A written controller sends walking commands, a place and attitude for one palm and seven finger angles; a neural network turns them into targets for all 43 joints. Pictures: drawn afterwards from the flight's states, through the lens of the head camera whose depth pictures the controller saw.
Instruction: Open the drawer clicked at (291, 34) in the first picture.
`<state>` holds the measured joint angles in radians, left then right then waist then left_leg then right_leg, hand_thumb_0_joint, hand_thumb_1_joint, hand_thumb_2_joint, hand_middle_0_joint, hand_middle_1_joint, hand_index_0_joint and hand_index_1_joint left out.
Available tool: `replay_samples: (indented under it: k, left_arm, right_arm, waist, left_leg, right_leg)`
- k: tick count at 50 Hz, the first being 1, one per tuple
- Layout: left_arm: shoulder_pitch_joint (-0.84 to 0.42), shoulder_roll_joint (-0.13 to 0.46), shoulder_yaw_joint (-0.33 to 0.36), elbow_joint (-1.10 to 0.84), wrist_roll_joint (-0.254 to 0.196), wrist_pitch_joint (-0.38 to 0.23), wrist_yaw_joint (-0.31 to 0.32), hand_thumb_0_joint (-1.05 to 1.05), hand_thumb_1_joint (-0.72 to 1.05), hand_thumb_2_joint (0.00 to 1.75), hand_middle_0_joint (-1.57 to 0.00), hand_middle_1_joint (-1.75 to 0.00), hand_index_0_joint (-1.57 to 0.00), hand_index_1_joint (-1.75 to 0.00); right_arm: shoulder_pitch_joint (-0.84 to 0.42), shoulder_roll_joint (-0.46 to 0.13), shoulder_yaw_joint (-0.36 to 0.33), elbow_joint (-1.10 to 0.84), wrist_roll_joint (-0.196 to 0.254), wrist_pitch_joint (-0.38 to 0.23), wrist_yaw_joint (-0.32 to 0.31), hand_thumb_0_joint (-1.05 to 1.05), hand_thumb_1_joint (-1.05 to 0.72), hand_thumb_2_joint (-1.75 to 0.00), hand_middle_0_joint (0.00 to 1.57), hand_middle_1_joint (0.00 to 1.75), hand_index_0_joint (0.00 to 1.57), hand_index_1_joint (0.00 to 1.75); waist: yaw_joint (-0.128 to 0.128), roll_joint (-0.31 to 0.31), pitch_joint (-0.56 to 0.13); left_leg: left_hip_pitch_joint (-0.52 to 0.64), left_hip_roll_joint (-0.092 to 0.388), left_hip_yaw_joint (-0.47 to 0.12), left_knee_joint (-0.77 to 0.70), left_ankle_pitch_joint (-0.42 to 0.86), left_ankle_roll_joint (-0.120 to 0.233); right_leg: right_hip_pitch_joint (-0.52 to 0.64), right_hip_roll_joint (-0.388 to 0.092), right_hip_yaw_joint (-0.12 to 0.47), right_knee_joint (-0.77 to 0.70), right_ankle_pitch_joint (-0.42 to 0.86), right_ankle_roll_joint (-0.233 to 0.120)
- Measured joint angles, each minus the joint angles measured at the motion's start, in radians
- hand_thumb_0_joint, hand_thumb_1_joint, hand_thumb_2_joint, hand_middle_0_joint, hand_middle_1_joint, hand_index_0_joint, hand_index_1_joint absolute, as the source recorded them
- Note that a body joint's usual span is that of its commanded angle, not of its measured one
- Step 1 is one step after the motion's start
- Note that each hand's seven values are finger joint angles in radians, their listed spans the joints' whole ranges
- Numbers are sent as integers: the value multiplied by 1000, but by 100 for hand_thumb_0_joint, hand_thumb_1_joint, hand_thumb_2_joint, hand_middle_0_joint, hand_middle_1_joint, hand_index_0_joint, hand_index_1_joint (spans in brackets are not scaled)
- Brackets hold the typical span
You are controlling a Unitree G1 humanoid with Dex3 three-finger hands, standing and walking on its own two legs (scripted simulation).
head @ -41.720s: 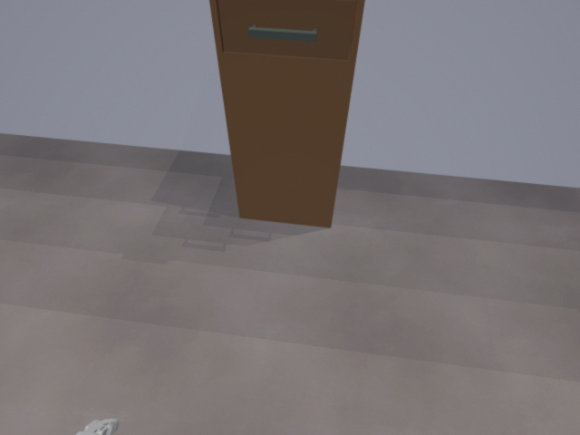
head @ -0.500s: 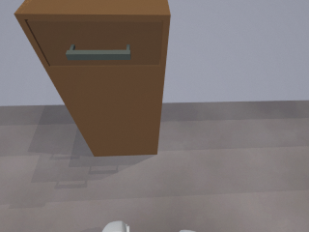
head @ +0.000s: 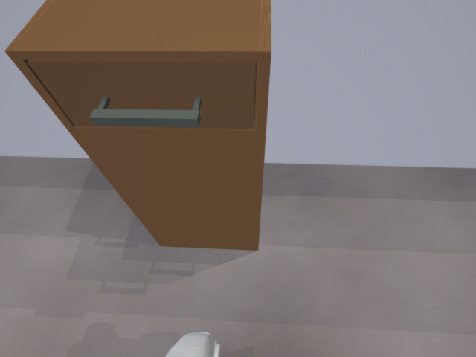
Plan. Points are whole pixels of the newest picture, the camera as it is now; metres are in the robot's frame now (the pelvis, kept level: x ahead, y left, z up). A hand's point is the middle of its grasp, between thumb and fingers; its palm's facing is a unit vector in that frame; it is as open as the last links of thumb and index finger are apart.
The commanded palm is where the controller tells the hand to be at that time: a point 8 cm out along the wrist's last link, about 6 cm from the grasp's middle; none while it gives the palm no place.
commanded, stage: come to a stop and stand still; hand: left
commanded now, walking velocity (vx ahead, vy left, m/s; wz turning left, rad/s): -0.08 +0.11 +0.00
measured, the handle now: (148, 110) +0.50 +0.21 +0.09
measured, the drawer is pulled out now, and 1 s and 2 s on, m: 0.00 0.00 0.00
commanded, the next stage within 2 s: look again from close up in 1.52 s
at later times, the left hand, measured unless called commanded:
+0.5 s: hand out of the picture +0.05 +0.21 -0.17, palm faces -0.03 -0.96 -0.27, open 7.4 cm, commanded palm none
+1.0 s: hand out of the picture +0.00 +0.22 -0.18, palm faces -0.02 -0.98 -0.20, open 7.4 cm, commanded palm none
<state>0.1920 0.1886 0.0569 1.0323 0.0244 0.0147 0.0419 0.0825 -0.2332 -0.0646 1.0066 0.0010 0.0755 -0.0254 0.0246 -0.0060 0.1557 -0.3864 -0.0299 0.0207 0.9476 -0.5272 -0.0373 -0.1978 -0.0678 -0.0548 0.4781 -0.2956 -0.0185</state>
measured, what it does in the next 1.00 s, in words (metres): steps on the spot: left foot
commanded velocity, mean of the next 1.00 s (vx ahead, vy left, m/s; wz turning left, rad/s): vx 0.00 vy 0.00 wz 0.00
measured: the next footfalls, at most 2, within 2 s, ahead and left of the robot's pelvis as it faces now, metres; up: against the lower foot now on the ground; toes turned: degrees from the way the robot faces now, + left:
left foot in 0.18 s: +0.04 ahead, +0.14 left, +0.00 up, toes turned +2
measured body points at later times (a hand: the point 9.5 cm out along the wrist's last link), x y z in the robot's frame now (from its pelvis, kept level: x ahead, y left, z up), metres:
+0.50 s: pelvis +0.01 +0.02 -0.01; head +0.05 +0.00 +0.44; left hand +0.06 +0.26 -0.15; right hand +0.05 -0.21 -0.18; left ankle +0.00 +0.14 -0.74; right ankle -0.03 -0.09 -0.74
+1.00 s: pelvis -0.02 +0.03 -0.01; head -0.02 +0.04 +0.44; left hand +0.00 +0.27 -0.17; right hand -0.02 -0.20 -0.16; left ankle +0.00 +0.14 -0.74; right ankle -0.03 -0.09 -0.74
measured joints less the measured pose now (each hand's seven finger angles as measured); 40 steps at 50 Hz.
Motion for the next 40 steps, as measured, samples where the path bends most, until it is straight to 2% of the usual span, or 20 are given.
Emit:
replay_samples:
  k: [6, 8, 9, 12, 15, 17, 18, 20, 21, 23, 27, 30, 40]
  left_arm:
    - [-1, 19, 5, -1, 0, 6, 3, 1, 91, 90, -20, -30, -20, -30]
    - [3, 23, 4, 1, -5, 9, 3, 1, 90, 90, -20, -30, -20, -30]
    - [7, 23, 1, 0, -9, 13, 2, 1, 90, 90, -20, -30, -20, -30]
    - [-12, 41, 0, 2, -17, 28, 6, 1, 91, 90, -20, -30, -20, -30]
    - [-31, 36, -3, 6, -17, 36, -1, 1, 91, 90, -20, -30, -20, -30]
    - [-40, 25, -10, 4, -17, 34, -6, 1, 91, 90, -20, -30, -20, -30]
    - [-40, 19, -14, 3, -17, 30, -9, 1, 91, 90, -20, -30, -20, -30]
    - [-28, 16, -22, -1, -13, 14, -12, 1, 91, 90, -20, -30, -20, -30]
    - [-22, 12, -24, 4, -11, 5, -11, 1, 91, 90, -20, -30, -20, -30]
    - [-13, -4, -37, 25, -10, -1, -13, 1, 91, 90, -20, -30, -20, -30]
    - [25, -35, -53, 9, -11, -16, 11, 1, 91, 90, -20, -30, -20, -30]
    - [36, -40, -54, -11, -14, -24, 18, 1, 90, 90, -20, -30, -20, -30]
    - [37, -9, -69, -39, -16, -15, -2, 1, 91, 90, -20, -30, -20, -30]
  right_arm:
    - [-25, -8, 8, -14, -3, -11, 14, 1, -91, -90, 20, 29, 20, 30]
    - [-16, -9, 14, -18, -6, -25, 16, 1, -91, -90, 20, 29, 20, 30]
    - [-3, -13, 16, -22, -9, -34, 17, 1, -91, -90, 20, 29, 20, 30]
    - [15, 14, 28, -15, -19, -39, 10, 1, -91, -90, 20, 29, 20, 30]
    - [34, 34, 43, -12, -24, -40, -2, 1, -90, -90, 20, 29, 20, 30]
    - [42, 42, 48, -6, -25, -42, -4, 1, -90, -90, 20, 29, 20, 30]
    - [46, 45, 50, -2, -23, -43, -4, 1, -90, -90, 20, 29, 20, 30]
    - [60, 55, 52, 8, -15, -45, -1, 1, -90, -90, 20, 29, 21, 30]
    - [62, 58, 51, 16, -9, -44, 2, 1, -90, -90, 20, 29, 21, 30]
    - [73, 53, 45, 29, -2, -42, 5, 1, -91, -90, 21, 30, 21, 30]
    - [130, 26, 40, -1, -10, -63, 11, 1, -91, -90, 21, 30, 21, 30]
    - [162, 21, 41, -9, -10, -64, 9, 1, -91, -90, 20, 29, 20, 30]
    - [191, 54, 68, 1, -17, -67, 18, 1, -91, -90, 20, 29, 20, 30]
  waist:
    - [-3, -6, 5]
    - [-8, -1, -2]
    - [-11, 12, -15]
    - [1, -27, -16]
    - [-1, -23, -19]
    - [-5, -7, -19]
    - [-6, 0, -22]
    - [-7, -2, -36]
    - [-10, 2, -41]
    - [-35, 28, -51]
    - [-52, 59, -90]
    - [-56, 61, -112]
    - [-49, 2, -135]
  left_leg:
    - [48, 14, 0, -221, 111, -3]
    - [103, 27, 7, -376, 267, 4]
    - [125, 41, 3, -423, 324, 20]
    - [132, 21, 23, -397, 232, 54]
    - [144, 20, 26, -420, 240, 55]
    - [149, 23, 26, -437, 253, 55]
    - [150, 24, 29, -442, 257, 54]
    - [143, 18, 41, -430, 250, 47]
    - [140, 21, 46, -417, 242, 42]
    - [154, 33, 37, -427, 242, 34]
    - [150, 41, 45, -410, 235, 38]
    - [154, 43, 42, -388, 221, 40]
    - [159, 51, 32, -420, 269, 39]
  right_leg:
    - [13, 1, -7, -11, -2, 17]
    - [6, 5, -13, 29, -28, 29]
    - [-8, 14, -20, 66, -49, 35]
    - [-74, 17, 43, 275, -230, 36]
    - [-105, 37, 64, 373, -258, 34]
    - [-91, 42, 58, 328, -235, 32]
    - [-73, 43, 52, 270, -198, 31]
    - [-21, 38, 58, 107, -38, 21]
    - [-8, 41, 63, 80, -36, 10]
    - [9, 54, 55, 69, -52, 5]
    - [1, 61, 64, 87, -66, 11]
    - [9, 63, 61, 103, -75, 10]
    - [21, 72, 52, 58, -24, 6]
